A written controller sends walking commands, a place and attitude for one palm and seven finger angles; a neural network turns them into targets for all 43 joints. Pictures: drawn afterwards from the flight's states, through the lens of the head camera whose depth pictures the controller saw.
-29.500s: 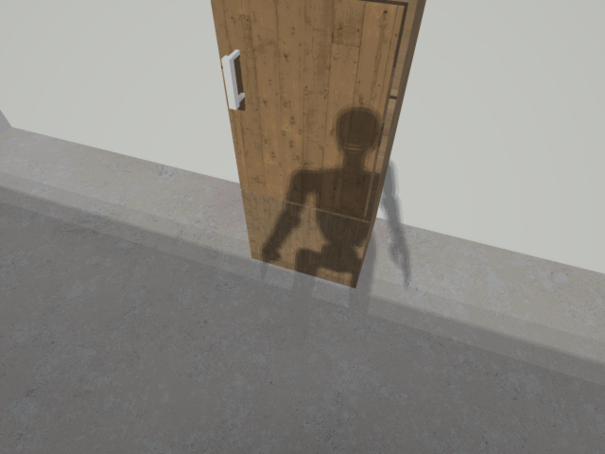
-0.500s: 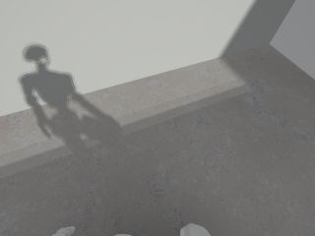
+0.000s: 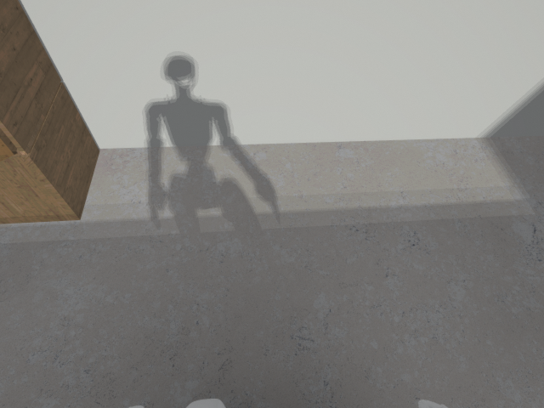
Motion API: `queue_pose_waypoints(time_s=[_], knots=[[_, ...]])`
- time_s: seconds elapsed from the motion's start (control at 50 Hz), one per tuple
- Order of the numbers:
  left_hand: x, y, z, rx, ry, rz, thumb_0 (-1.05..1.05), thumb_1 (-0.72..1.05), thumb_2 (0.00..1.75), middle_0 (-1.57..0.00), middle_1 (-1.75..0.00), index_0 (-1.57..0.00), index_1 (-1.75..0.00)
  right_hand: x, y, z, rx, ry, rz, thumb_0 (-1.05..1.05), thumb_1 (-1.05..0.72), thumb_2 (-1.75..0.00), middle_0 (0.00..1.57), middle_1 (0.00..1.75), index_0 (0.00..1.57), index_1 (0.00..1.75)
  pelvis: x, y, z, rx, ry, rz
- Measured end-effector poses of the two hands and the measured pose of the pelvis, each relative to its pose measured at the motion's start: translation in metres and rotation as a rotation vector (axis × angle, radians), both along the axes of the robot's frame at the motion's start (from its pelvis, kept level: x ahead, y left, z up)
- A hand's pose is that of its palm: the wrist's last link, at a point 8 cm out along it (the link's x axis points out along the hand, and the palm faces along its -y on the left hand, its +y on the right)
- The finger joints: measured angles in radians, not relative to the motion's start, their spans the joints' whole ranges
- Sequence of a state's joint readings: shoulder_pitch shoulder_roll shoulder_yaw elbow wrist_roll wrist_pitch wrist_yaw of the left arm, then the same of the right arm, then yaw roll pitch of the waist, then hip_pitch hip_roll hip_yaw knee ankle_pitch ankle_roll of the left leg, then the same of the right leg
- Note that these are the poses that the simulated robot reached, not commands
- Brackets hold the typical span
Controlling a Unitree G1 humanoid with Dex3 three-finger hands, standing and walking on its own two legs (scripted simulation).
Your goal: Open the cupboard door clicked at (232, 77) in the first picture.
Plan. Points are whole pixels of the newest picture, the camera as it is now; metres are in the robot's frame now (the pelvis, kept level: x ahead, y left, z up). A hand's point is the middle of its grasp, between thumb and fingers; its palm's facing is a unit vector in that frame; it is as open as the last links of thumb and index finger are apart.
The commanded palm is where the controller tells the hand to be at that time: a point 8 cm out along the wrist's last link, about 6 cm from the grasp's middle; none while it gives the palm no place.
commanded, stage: turn to face it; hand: left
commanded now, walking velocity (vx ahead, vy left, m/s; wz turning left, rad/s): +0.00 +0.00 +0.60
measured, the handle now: out of the picture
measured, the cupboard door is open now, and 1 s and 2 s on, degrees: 42 42 42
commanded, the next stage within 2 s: take the last steps up to it in 1.32 s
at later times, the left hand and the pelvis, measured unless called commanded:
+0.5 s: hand out of the picture +0.04 +0.17 -0.14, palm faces +0.28 -0.92 -0.27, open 7.4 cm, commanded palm none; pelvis +0.01 -0.04 +0.01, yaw +18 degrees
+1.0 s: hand out of the picture +0.01 +0.21 -0.14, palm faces +0.55 -0.79 -0.28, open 7.4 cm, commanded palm none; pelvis +0.03 -0.03 +0.01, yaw +34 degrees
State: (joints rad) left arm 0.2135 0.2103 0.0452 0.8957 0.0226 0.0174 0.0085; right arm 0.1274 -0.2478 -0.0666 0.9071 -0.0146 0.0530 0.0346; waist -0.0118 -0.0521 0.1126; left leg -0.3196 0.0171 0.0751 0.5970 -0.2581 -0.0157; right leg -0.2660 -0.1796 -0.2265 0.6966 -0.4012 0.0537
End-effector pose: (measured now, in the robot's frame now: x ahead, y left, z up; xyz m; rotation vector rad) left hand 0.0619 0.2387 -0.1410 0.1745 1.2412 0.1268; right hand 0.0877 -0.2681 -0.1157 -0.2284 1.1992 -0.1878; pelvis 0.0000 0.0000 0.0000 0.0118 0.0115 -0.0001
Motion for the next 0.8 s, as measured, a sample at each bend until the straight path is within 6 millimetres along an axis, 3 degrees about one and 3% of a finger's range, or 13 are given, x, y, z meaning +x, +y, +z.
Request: queue_pose_waypoints(time_s=[0.08, 0.2, 0.34, 0.4, 0.48, 0.6, 0.7, 0.8], knots=[[-0.014, 0.020, -0.004, 0.026, 0.049, 0.065, 0.01, 0.91, 0.90, -0.20, -0.30, -0.20, -0.30, 0.017, 0.014, 0.005, -0.015, -0.024, 0.063, 0.00, -0.91, -0.90, 0.20, 0.30, 0.20, 0.30, -0.001, 0.002, 0.001, -0.002, 0.002, 0.036], [-0.008, 0.028, 0.019, 0.062, -0.007, 0.124, 0.01, 0.91, 0.90, -0.19, -0.30, -0.20, -0.30, 0.022, 0.020, 0.006, 0.005, 0.010, 0.122, 0.00, -0.91, -0.90, 0.21, 0.30, 0.20, 0.30, 0.001, -0.005, 0.012, -0.023, 0.013, 0.104], [-0.001, 0.010, 0.032, 0.120, -0.112, 0.169, 0.01, 0.91, 0.90, -0.19, -0.30, -0.20, -0.30, 0.034, 0.002, -0.016, 0.056, 0.043, 0.164, 0.00, -0.90, -0.90, 0.21, 0.30, 0.21, 0.30, 0.007, -0.033, 0.004, -0.005, 0.015, 0.186], [-0.013, -0.003, 0.036, 0.125, -0.110, 0.203, 0.01, 0.91, 0.90, -0.19, -0.30, -0.20, -0.30, 0.047, -0.005, -0.019, 0.058, 0.054, 0.194, 0.00, -0.91, -0.90, 0.21, 0.30, 0.20, 0.30, 0.008, -0.038, 0.005, -0.008, -0.004, 0.238], [-0.034, -0.019, 0.037, 0.093, -0.068, 0.262, 0.01, 0.91, 0.90, -0.20, -0.30, -0.20, -0.30, 0.066, -0.006, -0.009, 0.052, 0.060, 0.238, 0.00, -0.91, -0.90, 0.21, 0.30, 0.20, 0.30, 0.013, -0.040, 0.013, 0.010, -0.007, 0.292], [-0.067, -0.028, 0.021, 0.025, -0.020, 0.359, 0.01, 0.91, 0.90, -0.20, -0.30, -0.20, -0.30, 0.100, 0.018, 0.003, 0.024, 0.049, 0.356, 0.00, -0.91, -0.90, 0.20, 0.30, 0.20, 0.30, 0.016, -0.034, 0.014, 0.021, 0.003, 0.380], [-0.104, -0.014, -0.006, -0.008, 0.034, 0.464, 0.01, 0.91, 0.90, -0.20, -0.30, -0.20, -0.30, 0.130, 0.053, 0.001, -0.007, -0.016, 0.465, 0.00, -0.91, -0.90, 0.20, 0.30, 0.20, 0.30, 0.015, -0.017, -0.002, 0.005, 0.008, 0.452], [-0.115, 0.002, 0.002, 0.019, 0.057, 0.528, 0.01, 0.91, 0.90, -0.20, -0.30, -0.20, -0.30, 0.134, 0.072, 0.010, -0.016, -0.022, 0.524, 0.00, -0.91, -0.90, 0.20, 0.30, 0.20, 0.30, 0.016, -0.016, 0.007, -0.018, 0.008, 0.499]])
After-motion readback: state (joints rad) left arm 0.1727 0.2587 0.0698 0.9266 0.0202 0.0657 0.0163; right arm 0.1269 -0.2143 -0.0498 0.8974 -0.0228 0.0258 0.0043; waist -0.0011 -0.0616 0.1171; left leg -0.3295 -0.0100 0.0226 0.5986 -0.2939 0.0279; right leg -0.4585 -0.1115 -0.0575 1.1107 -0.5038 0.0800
